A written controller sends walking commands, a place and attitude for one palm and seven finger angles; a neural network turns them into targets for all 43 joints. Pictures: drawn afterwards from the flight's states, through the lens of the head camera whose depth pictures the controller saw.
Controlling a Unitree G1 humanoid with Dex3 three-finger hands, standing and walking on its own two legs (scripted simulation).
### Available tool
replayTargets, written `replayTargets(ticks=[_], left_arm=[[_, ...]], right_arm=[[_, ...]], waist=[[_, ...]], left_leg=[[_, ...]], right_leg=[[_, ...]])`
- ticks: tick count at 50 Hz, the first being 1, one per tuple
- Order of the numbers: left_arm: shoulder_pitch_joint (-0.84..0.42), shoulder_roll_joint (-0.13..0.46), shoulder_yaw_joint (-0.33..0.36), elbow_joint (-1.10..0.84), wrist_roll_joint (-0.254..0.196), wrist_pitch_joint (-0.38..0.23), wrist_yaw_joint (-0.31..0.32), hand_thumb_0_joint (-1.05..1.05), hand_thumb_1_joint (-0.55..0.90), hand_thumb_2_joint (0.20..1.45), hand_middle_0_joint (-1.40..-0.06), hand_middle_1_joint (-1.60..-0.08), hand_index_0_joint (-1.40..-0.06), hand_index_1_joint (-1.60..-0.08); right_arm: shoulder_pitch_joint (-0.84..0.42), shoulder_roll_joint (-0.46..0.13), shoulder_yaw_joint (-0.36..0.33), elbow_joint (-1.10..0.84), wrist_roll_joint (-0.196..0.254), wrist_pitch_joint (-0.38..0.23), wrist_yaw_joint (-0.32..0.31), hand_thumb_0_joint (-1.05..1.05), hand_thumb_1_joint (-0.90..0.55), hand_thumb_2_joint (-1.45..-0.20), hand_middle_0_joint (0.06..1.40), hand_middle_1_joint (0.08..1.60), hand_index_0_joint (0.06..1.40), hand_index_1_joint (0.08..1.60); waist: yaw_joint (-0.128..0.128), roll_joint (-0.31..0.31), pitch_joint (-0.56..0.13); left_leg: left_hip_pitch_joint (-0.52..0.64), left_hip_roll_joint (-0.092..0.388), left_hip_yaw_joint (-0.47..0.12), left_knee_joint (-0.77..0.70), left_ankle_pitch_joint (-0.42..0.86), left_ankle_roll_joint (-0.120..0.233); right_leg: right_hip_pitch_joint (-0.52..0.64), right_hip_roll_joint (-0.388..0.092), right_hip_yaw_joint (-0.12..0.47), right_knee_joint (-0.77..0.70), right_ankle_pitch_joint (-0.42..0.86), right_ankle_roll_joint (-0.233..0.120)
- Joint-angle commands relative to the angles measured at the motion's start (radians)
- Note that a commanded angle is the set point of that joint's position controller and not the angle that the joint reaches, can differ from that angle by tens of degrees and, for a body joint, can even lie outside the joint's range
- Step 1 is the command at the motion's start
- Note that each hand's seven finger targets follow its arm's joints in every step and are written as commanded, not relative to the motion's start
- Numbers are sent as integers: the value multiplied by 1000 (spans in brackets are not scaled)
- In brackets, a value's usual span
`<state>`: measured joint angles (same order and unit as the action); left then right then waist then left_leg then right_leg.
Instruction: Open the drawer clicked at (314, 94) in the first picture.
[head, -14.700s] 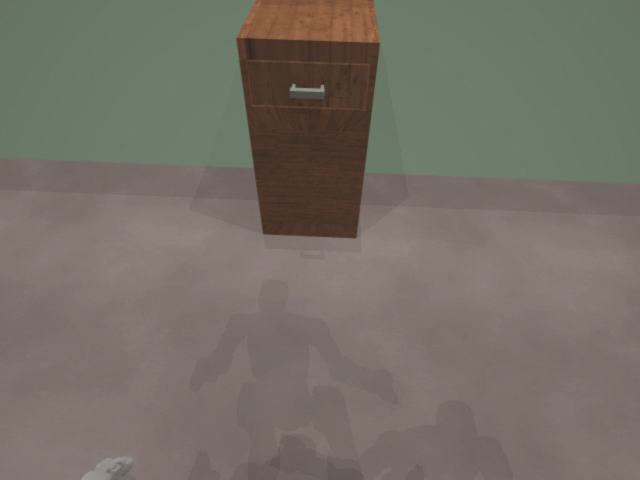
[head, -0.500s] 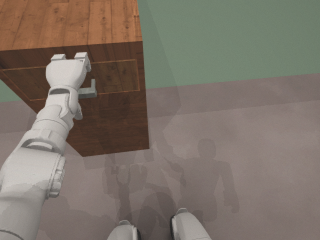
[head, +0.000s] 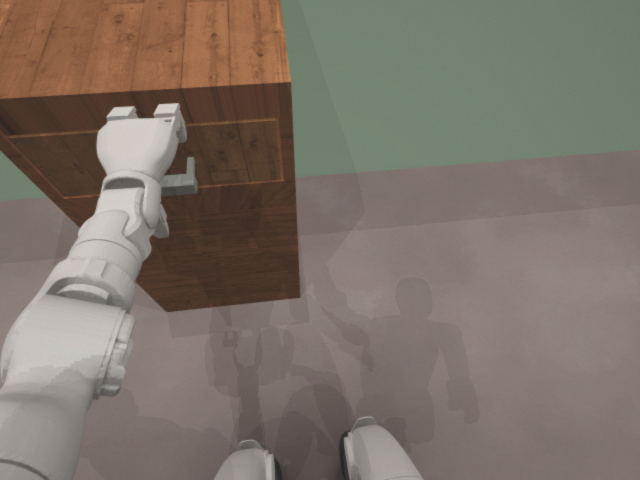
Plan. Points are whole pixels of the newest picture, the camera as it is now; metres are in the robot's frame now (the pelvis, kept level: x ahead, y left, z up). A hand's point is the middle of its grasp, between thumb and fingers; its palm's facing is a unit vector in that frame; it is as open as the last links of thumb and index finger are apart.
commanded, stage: move the hooked fingers above the handle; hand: left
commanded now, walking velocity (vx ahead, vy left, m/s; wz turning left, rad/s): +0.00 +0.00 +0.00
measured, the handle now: (161, 175) +0.56 +0.19 -0.03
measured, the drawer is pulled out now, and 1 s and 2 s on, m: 0.00 0.00 0.00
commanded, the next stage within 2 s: none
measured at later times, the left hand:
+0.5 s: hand (154, 172) +0.52 +0.17 +0.03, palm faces +0.00 +0.00 -1.00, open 13.5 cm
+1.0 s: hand (154, 173) +0.52 +0.17 +0.03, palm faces +0.00 +0.00 -1.00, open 13.6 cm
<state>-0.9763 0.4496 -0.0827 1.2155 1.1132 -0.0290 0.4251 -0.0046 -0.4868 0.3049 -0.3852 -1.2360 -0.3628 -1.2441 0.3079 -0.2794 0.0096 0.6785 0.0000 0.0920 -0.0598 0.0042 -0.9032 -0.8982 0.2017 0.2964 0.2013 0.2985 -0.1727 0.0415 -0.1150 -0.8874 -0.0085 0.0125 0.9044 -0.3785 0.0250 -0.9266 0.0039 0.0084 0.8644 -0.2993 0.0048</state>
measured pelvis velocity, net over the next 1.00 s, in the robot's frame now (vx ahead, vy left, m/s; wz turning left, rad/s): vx -0.01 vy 0.00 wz -0.01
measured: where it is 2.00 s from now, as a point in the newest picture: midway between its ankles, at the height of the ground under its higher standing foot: outside the picture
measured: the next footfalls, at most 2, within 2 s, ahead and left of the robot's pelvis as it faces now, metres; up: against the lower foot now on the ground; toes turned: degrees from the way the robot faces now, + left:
none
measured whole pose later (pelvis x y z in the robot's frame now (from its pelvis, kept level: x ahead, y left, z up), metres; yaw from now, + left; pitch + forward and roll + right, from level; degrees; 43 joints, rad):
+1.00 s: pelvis -0.01 +0.00 -0.01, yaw +0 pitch +21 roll +0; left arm -1.00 0.48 -0.06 1.22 1.12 -0.05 0.40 0.00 -0.49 0.30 -0.38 -1.24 -0.36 -1.23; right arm 0.33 -0.28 0.02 0.67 0.00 0.08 -0.06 0.00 -0.90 -0.90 0.20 0.30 0.20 0.30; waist -0.19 0.05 -0.11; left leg -0.94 -0.01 0.02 0.95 -0.38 0.03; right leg -0.98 0.01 0.02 0.90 -0.29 0.01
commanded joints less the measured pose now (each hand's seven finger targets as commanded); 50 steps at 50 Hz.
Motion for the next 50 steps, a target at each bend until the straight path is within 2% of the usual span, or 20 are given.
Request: replayTargets(ticks=[1,4,7,10,11,15,17,20,21,22,27,28,31,32,34,38,42,45,47,50], left_arm=[[-503,429,100,-132,-24,76,5,0,-500,300,-300,-1200,-300,-1200],[-470,431,98,-109,-28,78,-5,0,-500,300,-300,-1200,-300,-1200],[-491,415,85,-117,-27,68,-8,0,-500,300,-300,-1200,-300,-1200],[-496,426,99,-122,-27,62,-8,0,-500,300,-300,-1200,-300,-1200],[-505,417,86,-124,-26,61,-6,0,-500,300,-300,-1200,-300,-1200],[-492,416,94,-105,-30,62,-5,0,-500,300,-300,-1200,-300,-1200],[-498,441,103,-113,-26,60,-3,0,-500,300,-300,-1200,-300,-1200],[-502,426,93,-109,-31,62,-6,0,-500,300,-300,-1200,-300,-1200],[-495,448,102,-102,-25,65,-5,0,-500,300,-300,-1200,-300,-1200],[-508,432,89,-106,-22,66,-5,0,-500,300,-300,-1200,-300,-1200],[-518,441,99,-105,-20,66,-3,0,-500,300,-300,-1200,-300,-1200],[-509,422,88,-98,-24,68,-4,0,-500,300,-300,-1200,-300,-1200],[-512,459,106,-97,-23,64,-6,0,-500,300,-300,-1200,-300,-1200],[-507,428,86,-82,-23,69,-8,0,-500,300,-300,-1200,-300,-1200],[-526,426,87,-105,-21,64,-7,0,-500,300,-300,-1200,-300,-1200],[-505,443,105,-101,-24,63,-6,0,-500,300,-300,-1200,-300,-1200],[-503,445,113,-118,-24,58,-3,0,-500,300,-300,-1200,-300,-1200],[-499,436,119,-133,-30,50,-3,0,-500,300,-300,-1200,-300,-1200],[-479,448,125,-128,-28,51,-2,0,-500,300,-300,-1200,-300,-1200],[-474,422,119,-140,-33,48,2,0,-500,300,-300,-1200,-300,-1200]], right_arm=[[144,-165,-57,-55,-5,-13,-21,0,-900,-900,200,300,200,300],[134,-163,-53,-61,-2,-12,-27,0,-900,-900,200,300,200,300],[139,-162,-51,-63,-2,-14,-28,0,-900,-900,200,300,200,300],[139,-161,-52,-65,-4,-14,-29,0,-900,-900,200,300,200,300],[145,-162,-52,-67,-5,-16,-28,0,-900,-900,200,300,200,300],[139,-161,-51,-65,-6,-19,-28,0,-900,-900,200,300,200,300],[147,-167,-50,-64,-5,-22,-29,0,-900,-900,200,300,200,300],[145,-162,-49,-64,-5,-22,-29,0,-900,-900,200,300,200,300],[150,-168,-48,-64,-3,-21,-28,0,-900,-900,200,300,200,300],[149,-166,-48,-62,-4,-22,-28,0,-900,-900,200,300,200,300],[156,-169,-49,-61,-6,-27,-28,0,-900,-900,200,300,200,300],[155,-168,-50,-62,-6,-28,-27,0,-900,-900,200,300,200,300],[156,-171,-47,-61,-4,-27,-28,0,-900,-900,200,300,200,300],[157,-169,-46,-62,-4,-27,-28,0,-900,-900,200,300,200,300],[158,-170,-50,-60,-6,-32,-27,0,-900,-900,200,300,200,300],[159,-170,-50,-62,-7,-29,-25,0,-900,-900,200,300,200,300],[158,-169,-50,-64,-10,-28,-21,0,-900,-900,200,300,200,300],[156,-165,-54,-64,-11,-27,-20,0,-900,-900,200,300,200,300],[154,-169,-53,-64,-8,-26,-19,0,-900,-900,200,300,200,300],[152,-165,-56,-63,-12,-24,-15,0,-900,-900,200,300,200,300]], waist=[[-22,-28,-394],[-19,-61,-379],[-20,-20,-374],[-22,-43,-395],[-26,-16,-394],[-28,-56,-381],[-25,-47,-394],[-29,-45,-389],[-22,-38,-392],[-27,-12,-387],[-30,-45,-404],[-31,-37,-398],[-26,-46,-399],[-32,-37,-381],[-35,-23,-392],[-24,-36,-407],[-13,-10,-412],[-13,-40,-434],[-7,-40,-416],[-3,-29,-426]], left_leg=[[103,-32,12,-133,-27,34],[77,-35,15,-128,-51,34],[84,-35,11,-130,-55,32],[85,-34,8,-119,-46,34],[84,-35,9,-120,-51,33],[60,-34,10,-111,-73,36],[52,-35,9,-111,-80,36],[48,-35,9,-109,-82,37],[45,-36,8,-109,-89,35],[51,-35,8,-110,-89,34],[41,-34,5,-106,-103,36],[41,-35,8,-106,-106,37],[28,-35,7,-101,-108,38],[27,-35,5,-106,-115,36],[44,-33,3,-105,-116,35],[35,-34,4,-97,-96,37],[50,-33,2,-103,-86,34],[60,-31,2,-101,-65,37],[54,-31,2,-106,-75,35],[76,-31,0,-110,-49,35]], right_leg=[[295,19,1,-144,-56,-15],[301,17,5,-150,-79,-12],[278,17,0,-140,-82,-16],[282,19,0,-136,-76,-16],[273,19,0,-133,-78,-16],[272,19,3,-137,-99,-13],[273,17,5,-132,-105,-12],[271,18,5,-133,-106,-13],[267,18,3,-129,-115,-13],[249,18,1,-125,-113,-15],[255,17,1,-123,-125,-12],[252,18,2,-127,-127,-12],[260,17,5,-123,-131,-11],[242,19,-1,-122,-136,-14],[228,19,-3,-120,-137,-13],[251,19,1,-117,-119,-13],[253,20,-3,-113,-111,-16],[278,21,-1,-117,-92,-15],[272,20,-3,-119,-103,-15],[277,22,-5,-120,-80,-17]])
